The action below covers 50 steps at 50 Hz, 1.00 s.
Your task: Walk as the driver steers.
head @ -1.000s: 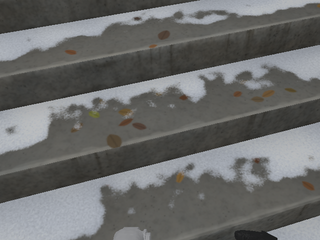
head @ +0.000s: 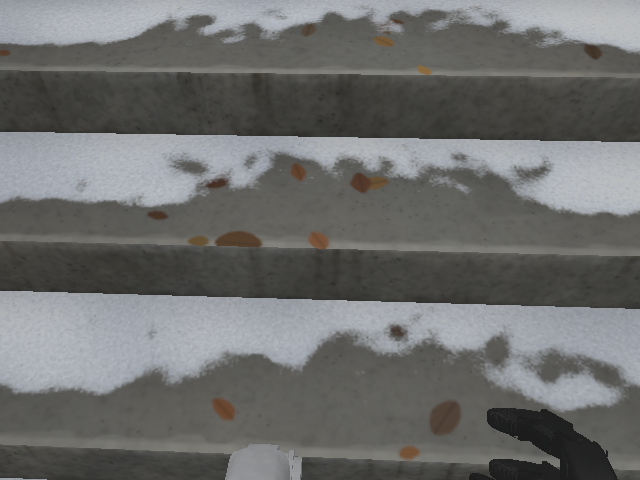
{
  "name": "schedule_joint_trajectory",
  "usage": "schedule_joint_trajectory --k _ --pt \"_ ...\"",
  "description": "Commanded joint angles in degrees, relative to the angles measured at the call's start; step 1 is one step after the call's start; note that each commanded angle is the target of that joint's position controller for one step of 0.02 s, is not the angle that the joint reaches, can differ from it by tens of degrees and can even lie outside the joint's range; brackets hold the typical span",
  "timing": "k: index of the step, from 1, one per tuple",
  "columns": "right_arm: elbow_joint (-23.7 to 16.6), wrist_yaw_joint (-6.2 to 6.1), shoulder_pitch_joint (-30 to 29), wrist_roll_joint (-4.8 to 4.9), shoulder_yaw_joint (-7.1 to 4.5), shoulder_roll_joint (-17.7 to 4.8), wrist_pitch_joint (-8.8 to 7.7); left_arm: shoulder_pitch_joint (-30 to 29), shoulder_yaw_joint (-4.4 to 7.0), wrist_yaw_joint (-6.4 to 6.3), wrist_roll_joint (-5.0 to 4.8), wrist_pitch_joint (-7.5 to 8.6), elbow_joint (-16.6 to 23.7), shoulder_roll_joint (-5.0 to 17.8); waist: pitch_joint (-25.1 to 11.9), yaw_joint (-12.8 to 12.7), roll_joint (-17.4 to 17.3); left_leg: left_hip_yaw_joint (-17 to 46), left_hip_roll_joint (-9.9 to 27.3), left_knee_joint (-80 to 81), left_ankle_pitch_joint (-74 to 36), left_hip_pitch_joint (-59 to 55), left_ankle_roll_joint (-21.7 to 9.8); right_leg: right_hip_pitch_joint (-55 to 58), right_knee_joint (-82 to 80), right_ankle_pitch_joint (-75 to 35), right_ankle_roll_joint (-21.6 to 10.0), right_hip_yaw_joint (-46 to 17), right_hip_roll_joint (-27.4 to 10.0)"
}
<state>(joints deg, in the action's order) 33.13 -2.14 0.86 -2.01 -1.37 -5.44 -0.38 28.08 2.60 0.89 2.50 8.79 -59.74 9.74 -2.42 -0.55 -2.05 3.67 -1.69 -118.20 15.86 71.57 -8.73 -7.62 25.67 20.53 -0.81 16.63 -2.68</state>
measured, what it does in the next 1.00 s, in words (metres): climbs: left foot 0.15 m higher, then right foot 0.15 m higher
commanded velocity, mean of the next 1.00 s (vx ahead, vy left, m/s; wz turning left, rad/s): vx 0.50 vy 0.00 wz -0.01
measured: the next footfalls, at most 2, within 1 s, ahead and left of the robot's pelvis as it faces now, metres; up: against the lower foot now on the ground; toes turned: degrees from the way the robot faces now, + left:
left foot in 0.16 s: +0.29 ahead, +0.10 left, +0.15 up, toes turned +9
right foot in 0.70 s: +0.60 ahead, +0.01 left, +0.30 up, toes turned -1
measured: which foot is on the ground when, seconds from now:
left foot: up 0.00-0.14, down 0.16-0.70, up 0.72-1.00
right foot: down 0.00-0.18, up 0.20-0.68, down 0.70-1.00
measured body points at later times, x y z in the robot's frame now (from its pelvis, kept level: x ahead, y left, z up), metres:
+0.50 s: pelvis +0.31 +0.05 +0.15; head +0.32 +0.07 +0.60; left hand +0.53 +0.24 +0.09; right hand +0.32 -0.19 +0.01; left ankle +0.25 +0.10 -0.58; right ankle +0.40 -0.06 -0.26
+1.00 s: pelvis +0.61 +0.05 +0.30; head +0.63 +0.04 +0.75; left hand +0.58 +0.29 +0.15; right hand +0.87 -0.11 +0.27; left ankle +0.71 +0.16 -0.14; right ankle +0.56 +0.01 -0.43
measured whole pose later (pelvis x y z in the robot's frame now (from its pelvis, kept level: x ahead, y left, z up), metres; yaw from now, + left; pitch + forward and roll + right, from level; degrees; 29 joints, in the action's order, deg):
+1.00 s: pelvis +0.61 +0.05 +0.30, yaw -5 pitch +4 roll +0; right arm 27.6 -1.4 -0.4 -3.0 3.7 -1.3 -3.4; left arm 27.6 2.1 0.3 1.3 5.7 -57.1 10.6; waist -2.9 -1.4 -0.7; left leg -0.6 3.7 -117.0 18.7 74.3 -5.0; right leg -13.6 29.3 19.3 -8.0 -1.3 8.6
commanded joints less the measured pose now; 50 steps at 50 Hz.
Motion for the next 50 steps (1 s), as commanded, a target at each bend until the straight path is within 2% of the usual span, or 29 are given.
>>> schedule_joint_trajectory --k 1,4,5,6,8,9,10,11,13,14,17,20,22,25,28,29,32,34,35,36,37,38,39,40,42,45,46,48,50 --pt "-7.46 0.13 -10.47 -0.44 0.93 -0.83 -0.17 2.02 0.35 -0.79 -0.06 0.83 1.68 4.17 7.24 1.26 2.38 -3.18 2.52 9.82 3.31 7.9 -0.23 3.48 -17.52 -8.52 -4.13 -8.49 -11.08" --pt "-9.34 2.9 -13.22 0.19 1.6 -1.76 0.79 2.39 0.49 -3.41 -2.07 -1.17 1.94 5.57 5.25 0.2 6.78 -12.95 6.46 35.36 8.62 -7.38 -0.39 4.93 -26.41 -26.5 -7.66 -2.9 -10.5" --pt "-7.83 3.31 -12.0 0.65 1.82 -1.2 0.68 -1.56 0.1 -4.0 -2.88 -1.68 4.87 6.77 3.28 0.73 3.58 -19.2 2.33 45.37 10.13 -23.4 -1.14 0.57 -23.52 -54.8 -7.72 0.52 -10.06" --pt "-5.15 2.75 -5.08 0.95 1.61 -0.69 1.12 0.99 1.04 -4.57 -3.04 -1.85 5.58 11.03 -4.02 2.69 7.94 -22.89 -3.13 44.08 11.2 -34.41 -0.92 4.4 -13.52 -90.99 -8.46 0.56 -12.72" --pt "0.18 1.97 15.1 1.79 -0.8 -6.37 0.6 -2.88 3.02 -2.68 -4.46 -2.06 8.61 17.89 -16.57 10.06 16.37 -17.01 -6.87 57.91 10.15 -49.34 -4.06 13.38 13.07 -106.84 -6.87 -0.73 -15.03" --pt "0.66 1.99 17.16 1.9 -2.69 -11.16 -0.08 -3.48 3.39 -1.36 -4.62 -1.21 11.99 17.39 -20.25 10.8 14.15 -4.24 -6.07 67.41 9.09 -61.48 -5.61 2.28 28.32 -84.88 -4.47 -2.85 -12.67" --pt "1.67 1.47 16.29 1.92 -5.37 -18.57 0.3 -9.77 2.4 0.99 -3.48 -0.43 18.72 10.56 -19.65 9.43 -5.77 31.56 8.88 86.64 14.78 -70.5 -13.54 -23.06 56.84 -21.5 0.55 -5.59 1.39" --pt "0.32 1.02 12.78 1.17 -7.07 -21.2 1.41 -11.02 2.42 2.17 -1.12 0.13 21.18 8.61 -24.22 7.05 -3.29 51.76 13.51 99.71 20.03 -72.3 -11.73 -31.28 76.75 -12.39 -0.04 -21.21 4.26" --pt "5.96 1.48 12.5 1.43 -5.59 -15.15 -0.43 -12.5 1.03 1.36 0.11 -0.04 23.69 2.7 -9.97 2.77 6.88 40.59 12.68 99.63 22.99 -59.92 -7.89 -39.45 84.74 -16.55 -1.06 -21.44 1.4" --pt "8.47 1.47 12.99 0.98 -4.52 -11.14 -1.96 -14.34 -0.02 0.31 0.5 -0.01 25.99 -0.45 -2.75 1.09 6.78 35.29 11.39 97.42 13.94 -53.35 -7.63 -43.74 89.11 -14.41 -2.15 -21.09 0.8" --pt "15.97 2.3 18.12 0.32 -2.39 -5.7 -3.98 -12.89 -2.78 -0.95 0.66 -3.15 26.92 -4.19 1.91 -2.79 4.71 16.83 7.62 94.08 -8.98 -50.15 -4.7 -51.81 92.04 -10.28 -4.08 -20.85 0.04" --pt "18.45 2.81 22.19 0.18 -1.53 -6.2 -6.05 -17.87 -3.43 -0.99 -0.34 -4.86 26.86 -5.11 2.64 -1.06 3.26 10.95 9.0 97.01 -13.55 -52.03 -1.53 -59.63 93.69 -8.24 -4.37 -17.52 1.51" --pt "21.5 3.56 26.6 -0.31 -1.69 -8.79 -7.51 -27.07 -4.4 -2.53 -1.46 -5.53 29.92 -7.92 4.39 1.35 -0.81 11.97 11.8 100.54 -10.33 -56.64 -0.71 -72.61 105.5 -3.45 -5.84 -17.5 3.8" --pt "24.04 3.52 27.82 0.75 -0.73 -8.12 -7.9 -37.65 -6.08 -2.77 -1.46 -6.08 35.25 -8.5 8.39 0.78 0.88 5.62 9.64 106.97 -0.09 -54.5 3.9 -74.85 92.49 -1.32 -7.36 -16.85 3.73" --pt "23.17 -0.13 29.29 2.17 -0.84 -10.22 -6.34 -39.12 -5.83 -1.44 -0.56 -7.63 36.85 -5.77 2.79 0.99 -1.82 1.6 10.26 116.59 -23.03 -60.18 0.41 -60.15 74.54 -1.3 -6.74 -8.5 0.12" --pt "23.05 -0.77 30.32 2.51 -0.55 -8.61 -5.85 -35.76 -5.16 -0.91 -0.73 -8.23 32.81 -5.37 -2.05 2.42 0.71 -3.66 8.96 115.04 -36.66 -65.78 0.74 -55.16 74.78 -1.76 -7.47 -4.52 2.13" --pt "19.52 -1.73 28.65 3.68 -1.84 -14.4 -6.92 -26.77 -4.63 -1.54 -3.58 -8.33 29.01 -4.26 -9.79 -3.34 -5.08 -7.14 13.52 103.63 -94.88 -65.51 -0.85 -24.41 49.47 -1.67 -9.69 -1.03 5.94" --pt "17.11 -0.37 25.69 4.14 -3.3 -17.92 -8.12 -15.72 -2.13 -1.23 -1.68 -8.83 24.91 2.52 -15.92 -7.67 -8.39 -6.5 16.6 83.49 -107.88 -76.14 -0.5 -17.54 34.74 3.16 -10.57 -2.53 9.21" --pt "15.27 0.59 23.63 4.22 -4.03 -19.07 -8.56 -11.98 -0.68 -0.89 -0.89 -8.14 23.08 4.93 -17.99 -10.06 -8.93 -7.33 13.9 69.47 -97.43 -71.51 0.48 -7.81 24.7 1.92 -12.0 -10.7 8.97" --pt "10.38 2.29 24.46 2.51 -3.27 -12.93 -10.03 -10.03 1.48 -0.71 -0.82 -7.15 21.66 11.1 -18.62 -7.82 8.69 -7.37 2.38 39.39 -28.33 -45.35 5.38 8.06 13.07 -15.06 -22.23 -44.32 -6.31" --pt "9.37 3.97 24.67 -0.09 -3.8 -13.38 -9.96 -11.24 2.99 -1.76 -1.89 -8.33 20.51 12.21 -21.13 -6.3 12.19 0.0 -4.21 11.56 -9.34 -33.54 7.11 7.21 -6.41 -16.29 -26.01 -73.49 -11.35" --pt "5.5 4.04 21.42 -0.81 -2.75 -8.42 -8.99 -15.25 3.15 -1.94 -2.98 -7.69 18.71 10.69 -14.26 -1.73 4.04 2.82 -1.36 1.55 -11.65 -25.58 6.75 2.59 -7.83 -0.91 -23.56 -67.53 -11.29" --pt "2.22 3.63 15.07 -1.4 -1.49 -5.53 -8.55 -13.76 2.06 -1.92 -2.64 -6.91 15.49 6.65 -5.02 -0.94 -2.11 1.9 -0.45 -1.7 -11.53 -18.78 5.62 -3.9 -6.18 8.28 -20.84 -60.54 -9.28" --pt "-0.46 2.87 11.35 -1.53 0.06 -1.75 -8.1 -12.22 1.43 -1.91 -1.26 -6.23 12.15 3.18 1.79 0.7 -4.13 1.52 0.35 -5.82 -10.79 -12.41 4.02 -9.37 -4.81 4.45 -18.95 -52.85 -7.65" --pt "-1.41 1.95 12.21 -0.83 2.12 1.39 -5.41 -9.28 0.08 -1.52 -0.42 -5.09 7.85 -0.95 6.12 4.03 -4.28 0.78 2.03 -9.16 -8.9 -7.75 2.7 -15.6 -3.55 -4.59 -14.08 -39.19 -2.95" --pt "-4.99 1.62 5.46 -0.78 3.45 0.82 -3.25 -8.43 -0.07 0.04 -1.68 -3.33 6.78 2.69 9.92 4.48 -0.99 -3.22 3.62 3.65 -0.44 -3.89 3.83 -21.1 -7.32 -7.61 -11.55 -31.35 0.01" --pt "-6.49 0.81 0.95 -0.63 4.13 2.57 -3.03 -5.15 -0.2 0.11 -0.77 -2.62 6.65 3.53 8.78 2.02 2.3 -7.2 2.29 -5.71 2.21 0.07 3.88 -19.0 -8.82 -14.37 -12.34 -33.64 -1.55" --pt "-9.71 0.1 -3.97 -0.84 4.68 2.52 -3.18 -2.62 0.23 -0.39 -0.86 -1.52 5.81 6.3 7.28 1.24 5.26 -6.77 4.67 -5.23 4.8 6.47 3.92 -14.0 -10.83 -12.05 -12.06 -35.98 -2.63" --pt "-13.2 0.5 -10.39 -1.59 5.67 2.66 -3.54 1.26 0.64 -1.29 -1.99 -1.69 4.82 7.04 6.15 -0.59 3.08 -6.65 6.55 6.88 5.43 6.79 3.56 -10.08 -12.92 -6.85 -10.97 -36.15 -0.91"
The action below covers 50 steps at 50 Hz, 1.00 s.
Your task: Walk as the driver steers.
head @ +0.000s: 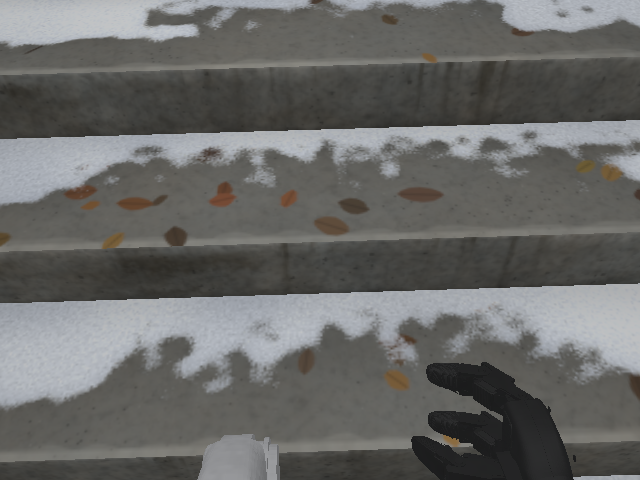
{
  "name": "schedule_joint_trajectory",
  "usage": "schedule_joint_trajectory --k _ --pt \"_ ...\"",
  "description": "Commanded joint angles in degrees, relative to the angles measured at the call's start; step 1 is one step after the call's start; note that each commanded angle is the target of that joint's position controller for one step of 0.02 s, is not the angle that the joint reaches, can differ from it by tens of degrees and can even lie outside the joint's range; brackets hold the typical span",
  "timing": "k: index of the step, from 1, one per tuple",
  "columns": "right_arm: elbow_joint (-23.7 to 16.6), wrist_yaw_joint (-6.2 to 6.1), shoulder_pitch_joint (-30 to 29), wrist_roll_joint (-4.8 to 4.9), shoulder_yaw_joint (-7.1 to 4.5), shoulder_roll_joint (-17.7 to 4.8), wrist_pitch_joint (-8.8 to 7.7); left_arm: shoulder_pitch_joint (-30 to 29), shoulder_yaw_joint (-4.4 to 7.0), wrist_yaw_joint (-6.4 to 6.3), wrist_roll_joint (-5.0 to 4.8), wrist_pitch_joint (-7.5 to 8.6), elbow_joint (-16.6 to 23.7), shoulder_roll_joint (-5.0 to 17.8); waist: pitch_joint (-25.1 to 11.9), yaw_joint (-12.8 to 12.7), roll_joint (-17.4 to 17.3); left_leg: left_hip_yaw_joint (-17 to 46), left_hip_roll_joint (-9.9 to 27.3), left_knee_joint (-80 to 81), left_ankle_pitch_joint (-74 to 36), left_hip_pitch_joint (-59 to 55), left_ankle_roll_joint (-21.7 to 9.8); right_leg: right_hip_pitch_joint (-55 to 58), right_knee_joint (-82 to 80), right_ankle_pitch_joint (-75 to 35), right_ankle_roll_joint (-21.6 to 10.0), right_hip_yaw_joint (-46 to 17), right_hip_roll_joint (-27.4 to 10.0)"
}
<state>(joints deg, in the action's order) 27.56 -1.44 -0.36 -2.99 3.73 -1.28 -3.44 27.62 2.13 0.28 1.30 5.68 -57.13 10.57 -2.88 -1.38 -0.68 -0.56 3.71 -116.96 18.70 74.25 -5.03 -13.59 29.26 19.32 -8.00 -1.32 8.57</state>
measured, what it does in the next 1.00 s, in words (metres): climbs: left foot 0.15 m higher, then right foot 0.15 m higher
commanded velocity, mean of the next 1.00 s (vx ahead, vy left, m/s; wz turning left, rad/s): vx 0.50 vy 0.00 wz -0.08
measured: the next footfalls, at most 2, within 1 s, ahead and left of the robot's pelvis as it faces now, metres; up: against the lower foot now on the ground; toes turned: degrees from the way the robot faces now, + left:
left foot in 0.16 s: +0.29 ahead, +0.12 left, +0.15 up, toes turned -1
right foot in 0.66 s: +0.59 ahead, -0.17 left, +0.30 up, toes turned -15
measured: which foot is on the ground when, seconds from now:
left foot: up 0.00-0.14, down 0.16-0.70, up 0.72-1.00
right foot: down 0.00-0.16, up 0.18-0.64, down 0.66-1.00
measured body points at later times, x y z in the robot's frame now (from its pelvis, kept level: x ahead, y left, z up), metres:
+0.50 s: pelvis +0.30 +0.01 +0.16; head +0.31 +0.01 +0.61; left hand +0.58 +0.13 +0.12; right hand +0.19 -0.21 +0.01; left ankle +0.25 +0.12 -0.58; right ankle +0.37 -0.12 -0.30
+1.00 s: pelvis +0.59 -0.09 +0.30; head +0.59 -0.11 +0.75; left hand +0.57 +0.14 +0.16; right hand +0.78 -0.29 +0.21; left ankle +0.66 +0.04 -0.13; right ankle +0.55 -0.16 -0.43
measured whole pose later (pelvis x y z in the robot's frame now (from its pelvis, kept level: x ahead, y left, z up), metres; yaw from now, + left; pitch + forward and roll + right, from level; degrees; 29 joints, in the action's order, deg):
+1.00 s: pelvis +0.59 -0.09 +0.30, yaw -2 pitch +2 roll +0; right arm 37.8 -2.1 6.6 -1.3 -1.8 -4.8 -1.8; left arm 26.6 2.5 1.3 2.2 8.1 -58.6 8.3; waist -3.9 0.1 -2.3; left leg 4.5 -3.6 -119.3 9.7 69.9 -7.4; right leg -12.3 31.2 21.1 -3.3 13.7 -1.3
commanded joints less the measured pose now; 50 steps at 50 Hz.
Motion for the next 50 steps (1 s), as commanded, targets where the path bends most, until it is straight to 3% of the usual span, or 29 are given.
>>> schedule_joint_trajectory --k 1,3,4,6,7,8,9,10,11,13,15,17,19,23,27,29,30,32,33,34,35,36,37,39,40,42,45,46,50 --pt "-8.79 0.4 -12.31 -0.69 0.6 -1.92 -0.48 4.35 1.27 -1.51 -0.74 1.0 1.76 6.29 5.8 -1.95 1.8 -3.97 0.61 10.37 2.18 3.5 0.31 -1.46 -18.13 -9.56 -4.89 -19.45 -12.07" --pt "-9.95 1.28 -15.89 -0.63 1.02 -1.16 0.59 7.23 2.03 -3.06 -1.25 -0.33 2.33 6.43 0.09 -4.76 1.23 -7.21 -0.48 25.89 2.34 -11.67 0.83 2.56 -25.03 -29.13 -6.17 -17.86 -13.73" --pt "-7.68 1.72 -10.63 0.29 1.29 0.94 0.82 3.56 2.25 -4.02 -0.82 -0.87 4.3 6.18 -3.76 -1.33 4.34 -8.6 -1.61 34.3 3.58 -23.73 -0.52 2.45 -23.86 -45.66 -6.0 -12.98 -14.81" --pt "-3.52 0.64 0.85 2.53 -1.63 -5.09 0.71 1.33 3.34 -3.61 -1.1 -0.39 7.75 9.57 -14.34 4.72 7.3 -10.25 -8.62 46.54 5.23 -49.9 -1.92 3.1 -11.85 -91.65 -4.25 -9.53 -14.6" --pt "-0.19 0.49 9.95 3.27 -3.78 -9.74 0.87 -2.27 4.29 -2.63 -1.59 0.89 9.09 12.62 -18.19 9.88 8.96 -8.13 -7.52 52.36 3.77 -52.89 -2.88 10.13 -1.86 -99.71 -3.87 -10.92 -17.71" --pt "1.95 0.53 16.07 2.6 -5.35 -13.77 0.33 -5.86 5.33 -0.97 -2.71 2.68 10.26 14.81 -21.77 14.18 6.57 -4.2 -6.97 63.98 0.2 -60.87 -3.94 10.95 11.03 -95.45 -2.29 -9.45 -16.76" --pt "4.99 -0.06 21.25 0.46 -7.14 -17.43 -0.29 -6.3 5.16 0.95 -3.31 4.14 11.97 11.08 -23.52 14.41 0.66 16.43 2.19 75.31 9.22 -71.37 -8.78 -2.76 29.49 -71.35 -0.08 -9.03 -10.22" --pt "7.34 -0.46 20.61 0.78 -8.95 -22.03 0.75 -4.17 4.45 2.68 -1.41 3.69 15.41 4.77 -23.41 10.23 -19.35 50.77 16.4 94.14 3.84 -74.62 -17.89 -20.35 57.47 -7.27 3.99 -6.13 2.36" --pt "7.16 -0.41 14.6 1.98 -8.59 -16.87 1.32 -3.15 4.04 2.96 1.94 3.16 16.54 2.95 -18.23 6.27 -9.69 55.26 15.67 96.02 18.96 -67.57 -17.6 -27.61 73.54 -7.79 2.93 -11.03 -1.68" --pt "13.69 0.28 11.53 2.1 -6.96 -9.07 -1.07 -11.13 1.25 1.48 3.4 1.8 21.69 -3.38 -0.41 1.06 3.89 39.3 12.88 95.83 26.47 -54.38 -11.97 -40.35 84.16 -11.45 0.99 -7.22 -4.74" --pt "22.3 0.7 17.33 0.53 -5.86 -4.18 -2.65 -13.91 -1.19 0.23 1.49 -0.49 23.35 -7.51 4.3 -1.02 3.59 23.72 9.48 95.69 9.74 -50.75 -7.81 -46.93 91.42 -8.31 -0.5 -9.21 -4.48" --pt "26.75 1.76 20.13 1.14 -5.75 -3.83 -3.69 -13.69 -2.43 -0.6 0.17 -2.23 24.51 -9.18 6.57 -3.01 0.48 13.65 7.85 96.46 -1.28 -51.76 -5.25 -53.69 91.81 -4.94 -0.87 -11.1 -5.42" --pt "26.28 1.98 16.87 1.65 -6.14 -7.53 -4.22 -17.23 -1.99 -0.51 0.06 -2.97 26.27 -5.14 8.64 -4.92 1.59 7.07 6.46 100.5 -1.94 -45.33 -4.22 -50.28 78.11 -7.41 1.21 -8.9 -6.99" --pt "28.86 1.42 24.96 1.61 -7.49 -14.13 -6.56 -28.5 -1.98 -1.96 1.62 -3.25 30.04 -5.5 6.03 -1.0 -2.94 9.57 9.51 106.24 -6.74 -60.06 -8.41 -63.84 89.59 -1.64 1.63 0.57 -10.88" --pt "31.69 -1.07 34.47 1.36 -7.33 -11.92 -4.37 -45.98 -4.11 -0.71 0.82 -2.53 38.43 -7.13 8.2 4.73 -2.14 7.96 8.69 113.54 -2.47 -73.16 -5.77 -71.63 73.77 7.81 1.04 3.6 -16.9" --pt "29.91 -2.15 33.76 2.92 -7.91 -13.0 -3.08 -43.46 -5.0 1.76 0.15 -3.27 38.04 -8.28 2.87 5.41 -2.81 2.43 7.98 123.13 -15.42 -66.82 -7.43 -43.83 49.53 3.13 -0.53 8.29 -17.0" --pt "27.19 -1.47 29.61 2.74 -7.68 -13.96 -3.14 -39.09 -4.3 2.05 -0.44 -3.5 35.26 -7.96 -0.25 3.44 -1.01 -0.83 7.41 119.73 -34.79 -63.96 -7.28 -29.87 42.81 3.91 -1.22 12.42 -13.27" --pt "26.46 -0.24 31.49 3.08 -9.13 -20.7 -4.13 -22.91 -1.63 0.4 -1.51 -4.39 28.83 -4.3 -12.78 -2.14 -6.31 -2.35 10.86 99.74 -86.74 -72.73 -6.85 -12.37 38.78 6.78 -1.91 16.21 -5.17" --pt "25.38 0.94 29.11 4.24 -10.15 -24.45 -4.91 -13.51 -0.51 -0.42 -1.22 -4.23 27.01 -1.32 -18.42 -7.63 -10.22 -3.13 10.66 87.34 -93.94 -75.47 -4.26 -3.32 29.93 1.9 -2.64 12.57 -4.1" --pt "23.41 2.69 28.1 5.45 -10.11 -21.9 -5.92 -10.0 0.91 -1.21 -0.21 -3.31 24.71 2.6 -21.41 -8.18 -9.72 -1.53 6.48 72.82 -82.1 -62.39 -1.65 8.15 25.56 4.29 -4.55 -0.6 -8.36" --pt "18.95 4.38 26.18 5.9 -9.39 -16.83 -6.28 -4.23 3.47 -1.31 1.52 -3.18 23.02 10.43 -24.45 -10.03 9.19 0.19 -3.77 44.45 -38.99 -44.7 2.1 16.64 6.8 4.42 -11.74 -33.38 -26.02" --pt "18.13 4.75 25.78 2.93 -10.07 -14.41 -6.4 -8.19 4.51 -0.76 0.65 -3.89 23.52 12.28 -27.93 -7.96 12.26 9.83 -9.04 18.95 -10.0 -40.4 2.14 12.99 -9.81 7.92 -9.66 -51.41 -29.56" --pt "15.7 3.59 25.92 2.09 -9.37 -8.34 -5.02 -16.56 4.09 0.15 0.38 -3.19 22.61 10.15 -20.65 -1.58 6.64 13.62 -5.65 8.55 -13.32 -34.51 2.02 4.14 -10.54 21.06 -7.22 -44.89 -31.23" --pt "11.14 1.87 19.51 0.12 -8.14 -6.23 -4.05 -18.71 2.26 0.31 -0.47 -1.25 15.47 2.6 -2.75 2.56 0.58 7.76 -2.19 5.9 -17.69 -25.86 0.28 -10.02 -6.33 18.47 -3.18 -27.81 -27.11" --pt "11.3 1.55 20.04 0.56 -7.45 -5.29 -3.24 -17.14 1.1 0.61 0.11 -0.84 11.65 -1.6 1.42 4.64 0.68 8.36 -2.76 3.57 -16.17 -22.8 -0.9 -13.33 -6.2 11.05 -1.61 -19.31 -24.53" --pt "10.64 1.15 20.23 1.33 -5.58 -2.19 -1.04 -11.6 0.33 1.23 0.68 0.23 6.43 -4.42 4.03 6.28 1.4 10.06 -3.26 0.01 -14.47 -16.46 -2.04 -12.56 -6.64 0.94 0.77 -10.76 -23.66" --pt "11.57 0.42 18.11 2.14 -5.66 -3.46 0.7 -9.79 -0.18 0.82 0.63 2.14 4.95 -3.72 6.0 6.24 -0.94 9.75 -5.07 7.59 -16.53 -13.68 -1.12 -13.05 -10.13 -8.8 3.67 -0.02 -23.16" --pt "11.14 -0.07 14.87 2.06 -5.47 -2.37 1.17 -6.22 0.17 1.02 1.31 3.09 3.0 -1.83 5.62 4.72 2.81 6.3 -7.25 -1.84 -15.34 -9.02 -1.07 -9.97 -11.14 -13.66 3.17 0.69 -24.19" --pt "4.43 -1.19 0.76 1.29 -4.35 -2.46 1.84 -1.93 0.53 1.06 0.83 4.19 0.26 2.16 7.59 3.48 3.32 5.11 -6.58 -7.72 -3.93 6.01 -3.63 1.52 -16.39 -10.12 2.72 4.24 -23.73"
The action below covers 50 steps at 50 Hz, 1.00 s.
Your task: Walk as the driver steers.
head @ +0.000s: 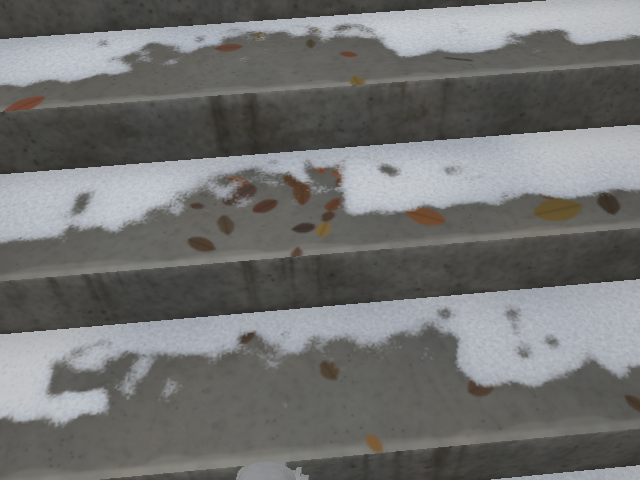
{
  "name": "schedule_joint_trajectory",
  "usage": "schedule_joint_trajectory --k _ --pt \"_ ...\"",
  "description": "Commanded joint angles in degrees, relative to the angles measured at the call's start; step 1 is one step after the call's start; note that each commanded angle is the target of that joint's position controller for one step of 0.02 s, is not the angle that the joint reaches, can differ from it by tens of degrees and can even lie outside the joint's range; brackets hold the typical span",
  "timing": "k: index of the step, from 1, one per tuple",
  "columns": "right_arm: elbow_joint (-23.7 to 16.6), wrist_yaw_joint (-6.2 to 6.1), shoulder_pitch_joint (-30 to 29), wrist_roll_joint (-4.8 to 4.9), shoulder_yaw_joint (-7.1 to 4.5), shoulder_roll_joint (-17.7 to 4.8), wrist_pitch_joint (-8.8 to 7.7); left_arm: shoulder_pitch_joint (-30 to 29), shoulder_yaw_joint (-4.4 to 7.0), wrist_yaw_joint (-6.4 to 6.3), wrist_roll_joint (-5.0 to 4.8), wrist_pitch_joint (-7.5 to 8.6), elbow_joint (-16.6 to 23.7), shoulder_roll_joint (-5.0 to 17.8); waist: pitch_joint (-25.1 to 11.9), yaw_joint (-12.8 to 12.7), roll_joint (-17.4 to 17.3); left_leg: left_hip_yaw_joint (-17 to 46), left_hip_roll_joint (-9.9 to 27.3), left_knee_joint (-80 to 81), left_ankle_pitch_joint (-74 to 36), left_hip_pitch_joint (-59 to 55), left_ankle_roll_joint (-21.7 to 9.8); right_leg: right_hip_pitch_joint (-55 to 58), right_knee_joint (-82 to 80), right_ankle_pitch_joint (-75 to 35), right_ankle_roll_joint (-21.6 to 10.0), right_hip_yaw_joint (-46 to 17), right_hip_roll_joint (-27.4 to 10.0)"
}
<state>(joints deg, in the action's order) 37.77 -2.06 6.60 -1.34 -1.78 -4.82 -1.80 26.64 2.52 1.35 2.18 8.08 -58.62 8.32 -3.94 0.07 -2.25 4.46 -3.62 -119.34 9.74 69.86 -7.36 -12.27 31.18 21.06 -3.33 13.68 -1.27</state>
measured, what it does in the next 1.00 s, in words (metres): climbs, turning left: left foot 0.15 m higher, then right foot 0.15 m higher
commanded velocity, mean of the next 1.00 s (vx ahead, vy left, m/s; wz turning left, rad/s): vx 0.48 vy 0.00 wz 0.37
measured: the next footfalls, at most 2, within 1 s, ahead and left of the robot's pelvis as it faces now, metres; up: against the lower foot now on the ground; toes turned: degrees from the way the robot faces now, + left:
left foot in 0.22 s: +0.30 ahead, +0.08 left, +0.15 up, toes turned +11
right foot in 0.72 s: +0.64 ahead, +0.02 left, +0.30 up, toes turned +16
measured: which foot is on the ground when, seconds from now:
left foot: up 0.00-0.20, down 0.22-0.74, up 0.76-1.00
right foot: down 0.00-0.24, up 0.26-0.70, down 0.72-1.00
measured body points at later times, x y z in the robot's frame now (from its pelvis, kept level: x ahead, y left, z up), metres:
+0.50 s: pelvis +0.30 +0.05 +0.14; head +0.29 +0.05 +0.59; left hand +0.48 +0.28 +0.09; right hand +0.38 -0.19 +0.00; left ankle +0.26 +0.07 -0.58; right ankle +0.38 -0.08 -0.30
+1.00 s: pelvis +0.60 +0.09 +0.30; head +0.61 +0.09 +0.75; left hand +0.48 +0.30 +0.15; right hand +0.88 +0.01 +0.24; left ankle +0.63 +0.24 -0.21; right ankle +0.61 +0.01 -0.43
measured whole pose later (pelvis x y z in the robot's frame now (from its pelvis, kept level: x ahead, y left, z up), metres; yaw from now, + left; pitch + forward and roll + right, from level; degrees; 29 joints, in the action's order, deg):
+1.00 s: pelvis +0.60 +0.09 +0.30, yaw +22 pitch +2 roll -2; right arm 32.7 -0.7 3.3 -2.1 0.1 -4.4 -3.9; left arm 25.7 2.8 -0.3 1.2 6.4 -58.2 9.1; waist -2.1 0.2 -2.8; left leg 5.4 -1.6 -104.0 13.5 63.4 -5.9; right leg -14.5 31.0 18.9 -4.5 8.3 3.2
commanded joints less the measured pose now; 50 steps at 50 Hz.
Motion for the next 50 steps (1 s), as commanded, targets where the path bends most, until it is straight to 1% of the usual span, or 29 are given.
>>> schedule_joint_trajectory --k 1,4,6,7,8,10,11,12,13,14,16,18,21,25,28,30,32,34,35,36,37,38,39,40,42,44,46,48,50 --pt "-7.82 -0.28 -9.01 -0.3 1.86 1.03 0.45 0.67 -0.01 -0.36 -0.66 1.25 1.0 3.72 9.79 3.01 3.2 -1.58 2.49 4.43 5.1 9.09 -1.34 -0.65 -19.92 -8.22 0.11 -8.1 -11.68" --pt "-9.38 1.17 -12.87 0.32 1.91 -1.42 1.53 6.04 0.48 -3.13 -0.78 0.99 0.12 6.47 6.89 0.56 6.11 -10.33 5.45 19.11 7.29 4.43 -0.96 6.15 -28.23 -17.18 -2.77 -5.44 -12.79" --pt "-9.5 2.28 -14.68 -0.12 2.22 -0.04 1.79 7.57 0.61 -4.69 -1.42 0.51 -0.79 7.28 4.63 -0.23 6.21 -13.08 7.86 27.66 12.5 -0.04 -2.7 16.0 -28.63 -33.62 -4.25 -2.54 -13.13" --pt "-7.54 2.55 -12.44 1.07 2.68 0.61 1.85 2.22 -0.04 -5.0 -2.44 -0.48 1.9 6.17 3.52 2.0 3.78 -18.16 4.95 40.21 15.6 -14.38 -3.61 10.74 -25.69 -54.51 -3.66 3.11 -10.29" --pt "-6.16 1.99 -9.35 1.66 2.92 0.31 2.02 3.0 0.38 -5.46 -3.69 -0.78 3.24 8.8 -0.48 2.5 6.87 -23.47 0.02 44.3 14.96 -28.31 -3.91 7.52 -20.12 -90.64 -4.86 2.72 -12.28" --pt "-1.78 1.28 6.81 1.34 0.75 -4.7 2.4 1.83 1.74 -5.04 -3.95 -0.88 5.66 14.57 -10.03 7.86 15.33 -20.43 -4.69 53.86 19.47 -40.8 -5.91 16.6 1.5 -111.57 -4.91 1.17 -16.67" --pt "-0.55 1.8 12.13 0.73 -0.7 -8.14 1.7 0.02 2.31 -3.75 -4.14 -0.84 8.09 16.45 -13.84 10.3 15.84 -12.77 -5.54 64.4 19.3 -50.71 -7.16 13.41 15.85 -99.65 -4.28 0.76 -15.65" --pt "0.03 1.57 12.34 0.74 -2.95 -14.71 1.47 -2.13 1.73 -2.23 -2.67 -0.14 13.42 12.9 -14.28 9.07 3.65 13.02 3.35 76.57 30.02 -62.3 -12.61 -9.0 37.42 -65.13 -0.73 -0.8 -8.5" --pt "-0.45 1.21 8.91 1.02 -5.18 -18.77 2.72 -9.92 2.2 -0.01 -1.01 0.1 17.9 11.33 -15.23 8.62 -6.94 45.83 11.99 98.55 40.57 -63.22 -17.19 -25.16 62.04 -11.59 2.25 -9.32 5.34" --pt "-1.97 1.29 3.67 0.63 -5.45 -18.97 2.53 -9.27 1.58 0.6 0.81 0.29 21.02 6.04 -13.83 3.87 -2.28 49.82 14.63 104.57 42.36 -62.2 -14.45 -32.31 75.02 -13.46 1.41 -20.92 1.73" --pt "4.26 1.19 6.42 0.15 -3.59 -12.5 0.45 -12.42 0.24 -0.24 0.8 0.18 24.75 2.46 -1.44 0.54 4.99 39.06 12.82 102.19 30.02 -51.03 -10.42 -40.6 85.48 -15.73 0.6 -18.0 0.55" --pt "9.02 1.46 8.01 -0.75 -2.23 -7.77 -1.53 -12.28 -1.9 -1.5 0.73 -1.45 26.15 -1.59 5.0 -3.03 7.17 24.34 9.41 97.92 13.35 -44.37 -7.93 -46.69 89.95 -13.98 -0.69 -17.51 -0.82" --pt "11.21 2.38 10.11 0.32 -1.67 -8.12 -3.33 -12.36 -3.24 -2.36 1.26 -4.5 26.51 -2.38 8.35 -5.13 6.55 11.86 5.14 95.1 4.48 -40.62 -4.2 -50.55 80.25 -11.85 -0.31 -16.8 -3.12" --pt "13.74 3.17 20.13 -0.28 -2.0 -12.7 -5.44 -25.36 -4.69 -3.57 1.21 -5.13 31.53 -5.3 5.43 0.59 -1.9 17.63 8.97 98.16 -1.05 -54.17 -3.79 -69.63 96.83 -4.45 -0.84 -11.41 -2.28" --pt "16.35 1.98 25.53 0.57 -1.36 -10.8 -5.06 -39.31 -6.25 -3.12 1.61 -5.3 37.28 -6.0 8.39 4.28 -1.98 16.86 6.9 104.43 2.93 -55.12 -2.57 -70.32 82.27 -0.04 -1.19 -8.24 -2.64" --pt "15.51 -0.35 25.92 1.3 -1.79 -11.42 -3.79 -40.81 -6.41 -1.98 0.99 -6.23 38.7 -4.84 4.95 5.2 -1.33 15.54 8.96 113.29 -15.89 -59.07 -5.24 -57.47 66.61 -0.63 -0.93 -6.35 -3.04" --pt "12.89 -1.51 20.14 1.65 -2.27 -12.4 -3.74 -31.79 -5.9 -1.57 0.11 -6.58 34.52 -5.11 -1.54 -0.01 -1.92 6.38 10.03 111.6 -45.85 -59.8 -4.67 -36.35 52.55 -0.14 -3.65 -4.76 -1.33" --pt "10.25 -0.89 17.91 2.29 -3.28 -15.92 -4.66 -18.08 -2.95 -1.84 -2.04 -6.58 28.39 -0.02 -11.3 -6.15 -4.32 5.47 12.2 98.76 -85.57 -62.49 -4.09 -14.06 42.14 0.2 -4.71 -2.25 4.24" --pt "9.34 0.22 15.2 2.81 -4.13 -18.79 -5.94 -12.01 -1.26 -2.48 -2.92 -6.47 27.39 4.6 -13.88 -10.46 -6.78 5.99 13.39 89.71 -92.68 -65.67 -3.64 -8.69 34.35 0.88 -4.83 -4.23 4.59" --pt "8.44 1.64 12.43 3.25 -5.05 -19.83 -7.02 -8.01 0.39 -2.95 -1.99 -6.1 25.89 8.0 -16.15 -13.83 -4.73 4.32 11.08 76.75 -88.66 -64.49 -2.09 -0.9 23.14 0.05 -5.7 -7.59 4.7" --pt "6.29 2.85 10.96 2.09 -4.14 -14.59 -8.58 -2.96 1.88 -3.15 -0.06 -5.77 23.77 12.19 -14.9 -14.16 3.69 4.53 3.31 53.71 -46.54 -52.87 -0.11 5.75 10.06 2.87 -11.08 -30.06 -5.32" --pt "4.48 4.23 19.06 1.13 -4.29 -9.7 -7.65 -5.91 3.14 -3.45 -1.2 -6.76 20.51 14.88 -18.34 -6.46 24.96 5.14 -8.36 27.35 1.3 -35.71 3.74 9.84 -11.27 -4.48 -19.16 -67.44 -17.58" --pt "2.88 4.82 20.19 -1.76 -3.47 -8.11 -7.28 -11.71 2.64 -2.88 -1.8 -6.46 21.13 9.39 -13.68 -2.08 10.43 8.21 -4.52 15.79 -0.4 -28.89 2.93 4.46 -12.48 11.62 -18.82 -67.27 -17.55" --pt "0.24 4.81 14.5 -2.45 -2.43 -5.1 -6.75 -14.1 1.23 -2.81 -2.2 -5.69 18.45 3.57 -3.34 -0.39 3.9 4.3 -2.15 10.93 -3.23 -22.07 2.06 -3.43 -10.69 25.45 -16.7 -59.34 -15.4" --pt "-3.67 3.16 8.05 -2.54 0.05 -0.65 -5.04 -10.83 0.01 -2.46 -0.45 -3.26 11.73 -1.96 3.96 1.58 -2.27 5.76 -0.09 2.69 -2.83 -13.6 -0.48 -11.27 -9.0 14.03 -11.76 -44.1 -13.17" --pt "-5.1 2.03 7.18 -1.12 1.91 2.31 -2.83 -6.82 0.08 -1.71 0.04 -1.81 6.18 -1.83 7.21 3.26 -0.56 6.96 -0.3 -2.5 0.79 -7.3 -1.08 -11.55 -10.25 -1.38 -8.67 -32.04 -10.84" --pt "-5.59 1.58 6.56 -0.13 1.87 0.12 -1.93 -7.33 0.01 -1.19 -1.02 -1.08 5.26 -0.12 9.65 5.36 0.07 6.27 1.44 9.3 4.23 -5.94 0.32 -12.89 -12.11 -14.68 -6.65 -22.6 -9.23" --pt "-6.48 1.38 2.11 -0.88 1.0 -3.33 -1.71 -8.55 -0.17 -1.2 -1.3 -0.22 5.37 2.33 8.75 5.31 1.03 -1.45 1.99 20.21 2.26 -11.32 1.98 -14.16 -15.52 -30.4 -6.25 -15.75 -6.93" --pt "-7.17 0.39 -1.43 -0.88 1.08 -1.79 -1.76 -1.69 0.43 -2.06 -1.19 1.02 3.39 5.65 6.6 2.55 5.4 -6.32 3.68 12.6 6.59 -3.72 2.33 -3.28 -17.39 -40.04 -8.86 -17.42 -9.53"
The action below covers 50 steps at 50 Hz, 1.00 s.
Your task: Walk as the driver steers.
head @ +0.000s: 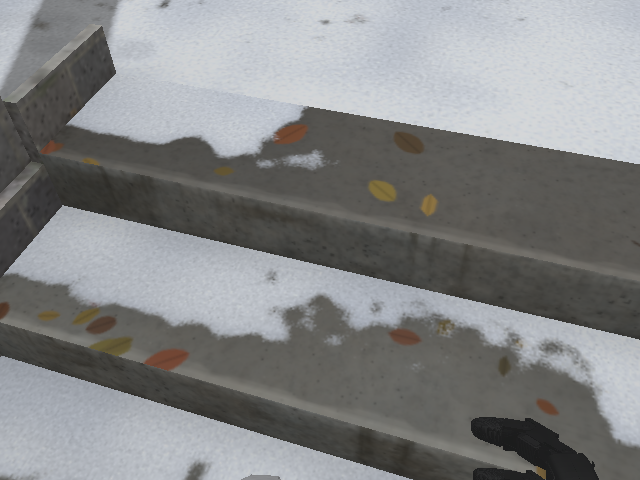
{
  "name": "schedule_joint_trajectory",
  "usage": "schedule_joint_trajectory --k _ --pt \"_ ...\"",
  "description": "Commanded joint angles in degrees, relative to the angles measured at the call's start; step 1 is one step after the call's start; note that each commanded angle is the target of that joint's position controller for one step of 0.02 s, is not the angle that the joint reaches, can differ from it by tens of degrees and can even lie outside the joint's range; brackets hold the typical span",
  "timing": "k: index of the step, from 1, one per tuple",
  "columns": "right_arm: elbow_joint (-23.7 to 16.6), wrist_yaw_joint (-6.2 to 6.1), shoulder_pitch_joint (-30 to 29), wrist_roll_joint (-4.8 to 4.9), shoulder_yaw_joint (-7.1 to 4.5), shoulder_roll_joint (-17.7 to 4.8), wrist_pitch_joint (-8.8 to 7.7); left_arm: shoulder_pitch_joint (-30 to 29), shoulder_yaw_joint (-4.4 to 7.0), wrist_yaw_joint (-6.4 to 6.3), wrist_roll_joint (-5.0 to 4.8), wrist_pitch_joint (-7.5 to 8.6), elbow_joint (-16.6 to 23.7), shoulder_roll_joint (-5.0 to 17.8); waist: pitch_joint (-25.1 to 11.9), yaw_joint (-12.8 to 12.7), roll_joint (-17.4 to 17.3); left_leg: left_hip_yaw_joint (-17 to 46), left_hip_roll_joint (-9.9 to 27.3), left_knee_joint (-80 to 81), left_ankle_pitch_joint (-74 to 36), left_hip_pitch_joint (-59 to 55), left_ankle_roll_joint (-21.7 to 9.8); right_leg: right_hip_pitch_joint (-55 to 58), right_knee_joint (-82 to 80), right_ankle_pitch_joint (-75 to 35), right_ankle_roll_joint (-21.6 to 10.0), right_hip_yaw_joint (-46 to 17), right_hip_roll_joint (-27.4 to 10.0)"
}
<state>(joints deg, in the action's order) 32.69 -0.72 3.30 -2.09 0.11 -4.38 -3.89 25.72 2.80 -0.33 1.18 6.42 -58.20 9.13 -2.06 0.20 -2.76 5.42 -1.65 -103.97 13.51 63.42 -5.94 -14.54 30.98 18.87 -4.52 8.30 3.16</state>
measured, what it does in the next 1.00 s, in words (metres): climbs, turning right: left foot 0.15 m higher, then right foot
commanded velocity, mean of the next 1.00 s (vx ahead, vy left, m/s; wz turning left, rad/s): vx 0.07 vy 0.00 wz -0.35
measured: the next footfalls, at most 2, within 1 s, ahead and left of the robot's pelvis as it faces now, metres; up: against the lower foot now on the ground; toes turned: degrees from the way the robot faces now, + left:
left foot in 0.20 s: +0.32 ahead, +0.11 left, +0.15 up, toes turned +5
right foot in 0.74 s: +0.25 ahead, -0.10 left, +0.15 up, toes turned -22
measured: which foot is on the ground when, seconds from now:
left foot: up 0.00-0.18, down 0.20-0.74, up 0.76-1.00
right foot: down 0.00-0.24, up 0.26-0.72, down 0.74-1.00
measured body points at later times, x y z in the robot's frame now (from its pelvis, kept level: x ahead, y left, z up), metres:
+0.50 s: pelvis +0.18 +0.04 +0.13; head +0.20 +0.05 +0.58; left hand +0.36 +0.26 +0.03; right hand +0.27 -0.21 +0.00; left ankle +0.28 +0.11 -0.58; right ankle +0.18 -0.09 -0.44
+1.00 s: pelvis +0.23 +0.01 +0.15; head +0.24 -0.01 +0.60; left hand +0.44 +0.20 +0.05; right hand +0.29 -0.28 +0.05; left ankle +0.29 +0.12 -0.51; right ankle +0.21 -0.08 -0.58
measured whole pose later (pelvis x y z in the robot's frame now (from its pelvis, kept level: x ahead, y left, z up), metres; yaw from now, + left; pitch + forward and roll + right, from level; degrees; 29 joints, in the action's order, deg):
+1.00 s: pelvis +0.23 +0.01 +0.15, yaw -25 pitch +1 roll +1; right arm 37.8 -1.8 8.4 -1.4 -3.2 -11.4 1.8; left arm 17.3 3.6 -3.2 2.5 -0.9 -34.7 11.6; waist -0.5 -2.2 -0.8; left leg -1.2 1.1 -63.5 21.3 33.1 2.2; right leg -19.7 34.7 16.2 -3.6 -1.6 3.2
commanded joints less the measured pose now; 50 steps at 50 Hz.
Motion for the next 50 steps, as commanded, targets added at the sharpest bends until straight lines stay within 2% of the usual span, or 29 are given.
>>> schedule_joint_trajectory --k 1,4,5,6,7,9,10,11,12,13,14,15,16,17,18,20,23,26,27,31,34,36,37,38,39,40,42,44,50 --pt "-3.21 -1.29 -1.74 -0.25 -0.53 -1.42 0.33 2.26 0.58 -0.6 -0.14 2.67 2.05 5.84 4.0 0.58 6.18 -7.9 2.61 -6.34 6.79 9.36 0.49 6.11 -17.29 -37.92 -7.84 -12.71 -14.66" --pt "-8.73 -0.67 -12.71 0.02 1.5 1.48 0.51 7.9 0.22 -2.42 -0.1 0.25 0.19 3.86 3.33 -2.04 6.05 -10.05 6.77 5.1 10.72 14.5 -0.44 15.95 -19.73 -34.44 -5.82 -10.7 -12.52" --pt "-7.86 0.4 -11.04 -0.58 1.86 0.62 0.92 6.5 0.28 -2.64 -0.15 -0.84 1.72 4.01 1.0 -2.28 4.52 -13.39 7.13 15.95 7.46 4.89 0.07 13.97 -22.7 -36.25 -6.89 -8.05 -10.67" --pt "-9.17 1.16 -13.32 0.23 2.82 3.57 1.42 6.56 0.82 -3.05 -0.58 -1.3 2.65 4.81 -0.37 -3.42 6.69 -12.47 7.49 26.31 7.93 -6.54 -1.12 11.18 -27.23 -40.01 -7.06 -7.94 -12.7" --pt "-8.8 1.13 -11.88 1.38 2.76 3.55 2.19 5.56 1.01 -3.17 -0.62 -1.59 2.91 5.39 -1.89 -2.53 7.81 -14.2 5.58 33.58 7.84 -15.43 -1.6 10.26 -27.62 -46.07 -6.89 -6.83 -12.67" --pt "-2.66 0.57 1.43 2.48 0.61 -0.31 2.68 4.52 1.41 -1.89 -1.24 -0.31 5.31 9.59 -10.86 1.14 10.04 -18.88 -2.22 37.48 8.46 -31.84 -2.52 14.85 -14.22 -90.55 -5.22 -6.17 -15.65" --pt "0.25 -0.03 12.76 2.8 -0.68 -3.04 2.05 1.14 1.94 -0.59 -2.65 0.71 6.24 12.04 -14.63 7.51 12.77 -15.83 -2.4 47.62 -0.69 -42.16 -3.8 15.66 -3.51 -95.04 -3.1 -5.0 -15.68" --pt "2.68 -0.65 16.61 2.0 -1.86 -6.18 0.82 2.65 2.05 0.94 -4.2 1.73 6.71 10.27 -19.24 7.44 12.55 -5.32 1.76 52.31 -6.18 -54.54 -5.83 5.23 7.63 -81.16 0.13 -5.7 -12.32" --pt "3.49 -1.16 21.72 0.0 -3.65 -12.07 0.64 3.66 1.53 2.19 -5.55 1.94 10.08 8.19 -25.44 9.77 -4.78 19.24 18.85 61.4 -30.89 -66.96 -15.96 -9.83 31.36 -43.42 4.12 -4.85 -3.69" --pt "1.89 -1.74 17.07 0.1 -3.64 -12.36 2.13 1.56 2.46 2.73 -3.08 0.87 9.92 8.81 -31.63 9.45 -11.61 34.18 22.9 77.65 -26.89 -59.21 -19.32 -7.48 56.31 -0.77 4.41 -10.76 2.24" --pt "0.9 -1.16 7.13 1.13 -4.28 -13.43 2.42 1.95 2.75 2.13 -0.97 -0.93 12.37 4.54 -24.36 2.94 -5.74 30.87 24.55 79.62 -6.59 -50.2 -18.24 -14.9 70.13 -0.84 4.88 -16.02 -0.62" --pt "1.48 -1.23 2.05 1.06 -3.78 -10.05 2.42 -2.31 2.73 0.63 0.69 -3.0 15.05 3.15 -15.44 0.73 2.13 27.37 23.16 79.33 12.8 -41.61 -14.41 -19.19 72.09 -3.47 3.93 -12.91 -3.53" --pt "4.8 -1.71 0.83 1.07 -2.97 -7.22 1.77 -6.44 2.17 -1.09 1.96 -4.46 18.13 1.07 -3.83 -1.4 3.36 20.94 20.83 79.16 19.27 -31.85 -9.7 -22.94 70.19 -2.93 2.6 -13.14 -4.71" --pt "7.52 -1.93 0.82 0.74 -2.34 -5.1 1.4 -5.76 1.72 -2.45 2.49 -5.73 19.17 0.08 1.89 -4.29 3.6 15.39 18.87 79.69 20.03 -25.89 -6.72 -23.93 68.87 -2.53 1.85 -13.31 -4.81" --pt "8.89 -2.1 0.02 0.43 -2.15 -4.41 1.11 -2.4 1.32 -3.23 2.18 -6.69 18.4 -0.59 3.26 -6.25 3.77 9.61 17.76 79.1 18.43 -23.94 -5.17 -23.89 68.59 -3.94 1.44 -12.47 -4.2" --pt "11.27 -2.3 2.56 0.27 -1.84 -4.12 0.47 -1.26 0.6 -3.78 1.42 -7.35 19.5 -1.84 3.3 -7.63 1.32 1.12 16.11 78.09 10.2 -26.42 -3.74 -27.03 65.32 -8.94 1.83 -13.07 -4.6" --pt "11.46 -2.48 4.93 0.33 -2.11 -6.29 -0.25 -4.16 0.61 -4.05 1.03 -7.61 21.17 -1.08 0.51 -6.22 -0.33 -2.33 17.87 80.76 3.97 -33.14 -4.51 -30.55 61.86 -13.0 4.21 -13.33 -4.62" --pt "9.93 -3.28 6.94 0.75 -3.25 -10.86 0.15 -8.11 1.58 -3.86 0.8 -8.88 23.22 3.17 -0.21 -3.26 -2.59 -5.56 18.9 85.46 1.53 -41.43 -7.6 -30.23 49.13 -8.82 6.85 -9.37 -6.46" --pt "8.29 -3.57 6.34 0.93 -3.34 -11.06 0.01 -8.14 2.2 -3.47 0.29 -9.11 22.17 4.9 -2.6 -1.84 -1.17 -6.52 20.18 86.52 -1.86 -44.75 -7.04 -27.41 44.64 -7.36 6.46 -8.11 -7.46" --pt "5.27 -3.22 6.08 -1.17 -4.49 -14.1 0.41 -11.34 2.14 -2.97 0.09 -9.41 24.09 4.46 -3.48 -0.3 -3.07 -11.55 21.6 84.81 3.98 -43.93 -5.39 -14.45 30.9 1.71 3.33 -3.73 -8.15" --pt "5.18 -3.05 8.28 -0.35 -5.02 -15.12 2.22 -11.79 2.31 -2.06 0.09 -8.82 25.49 4.74 -1.05 1.07 -5.15 -12.54 22.72 82.72 9.41 -45.63 -3.67 -9.4 18.18 6.75 1.84 -1.08 -6.52" --pt "6.74 -2.43 10.27 0.04 -5.14 -13.92 4.07 -7.86 2.31 -1.3 -0.42 -7.81 23.33 4.04 0.43 0.19 0.18 -15.99 19.66 73.92 8.86 -45.6 -0.02 -3.63 3.41 3.22 1.21 -0.43 -3.4" --pt "8.28 -2.0 13.68 -0.04 -5.32 -12.87 5.13 -5.47 2.46 -0.86 0.13 -6.83 22.76 4.95 1.8 -0.25 6.35 -19.1 16.32 63.65 10.46 -42.25 2.73 -0.43 -4.74 -1.03 0.87 -7.71 -5.17" --pt "4.56 -1.4 11.06 0.99 -4.27 -9.31 5.19 -3.78 3.84 -1.45 0.66 -6.13 24.39 11.09 3.46 -1.41 20.75 -20.08 9.17 50.03 18.74 -24.93 8.05 5.15 -9.44 -13.89 -3.94 -30.53 -17.85" --pt "2.17 -1.75 5.64 1.02 -4.14 -9.72 5.05 -1.39 5.07 -2.64 0.62 -6.4 25.47 13.32 2.08 -5.65 20.88 -10.19 5.67 39.64 19.5 -22.45 9.55 1.83 -14.04 -17.22 -12.08 -40.7 -23.33" --pt "2.61 -1.74 5.14 1.06 -4.45 -9.69 4.84 -4.0 4.74 -3.19 0.71 -6.87 25.76 12.22 2.16 -3.99 15.58 -7.01 5.89 31.04 15.54 -23.42 10.62 -1.16 -14.95 -12.96 -14.94 -37.39 -22.62" --pt "1.97 -1.23 2.17 0.87 -4.46 -10.17 4.38 -10.33 3.57 -3.0 0.99 -7.46 27.4 10.79 3.18 -1.71 10.59 -5.26 6.21 29.99 9.32 -21.75 9.9 -2.1 -12.59 -3.76 -12.15 -30.11 -16.81" --pt "1.6 -0.72 1.88 -0.2 -4.7 -11.01 4.47 -11.77 2.58 -2.9 0.38 -6.93 28.23 8.62 1.75 -1.17 6.29 -5.37 4.73 30.63 6.23 -20.96 9.29 0.12 -9.78 -8.44 -10.56 -28.03 -14.55" --pt "1.26 -1.55 4.88 1.08 -3.28 -8.67 5.14 -9.9 2.49 -3.19 1.78 -6.28 27.99 9.11 -2.03 -2.32 10.69 -7.37 2.15 44.29 8.27 -28.85 7.11 1.36 -5.26 -22.02 -10.14 -25.58 -13.58"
